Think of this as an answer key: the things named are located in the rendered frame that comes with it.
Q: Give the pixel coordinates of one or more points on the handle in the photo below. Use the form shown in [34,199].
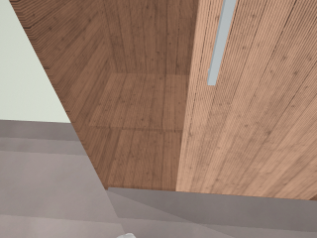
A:
[226,15]

